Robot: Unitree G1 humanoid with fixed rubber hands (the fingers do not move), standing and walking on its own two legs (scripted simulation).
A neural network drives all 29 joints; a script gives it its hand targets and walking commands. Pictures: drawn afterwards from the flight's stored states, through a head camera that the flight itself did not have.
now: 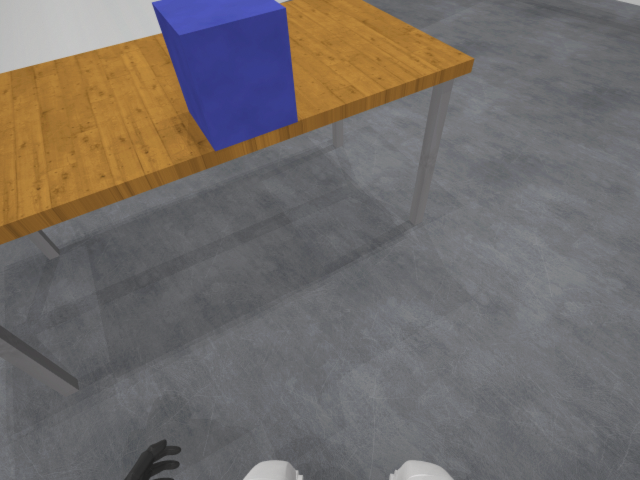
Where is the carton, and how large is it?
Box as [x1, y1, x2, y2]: [152, 0, 297, 150]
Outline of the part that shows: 152,2 188,109 215,150 297,121 285,8 274,0 160,0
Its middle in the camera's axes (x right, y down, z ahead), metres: -0.20 -0.38 +0.86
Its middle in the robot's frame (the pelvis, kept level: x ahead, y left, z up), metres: +0.91 +0.20 +0.08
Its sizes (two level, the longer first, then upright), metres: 0.210 0.200 0.250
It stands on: a table, 0.69 m high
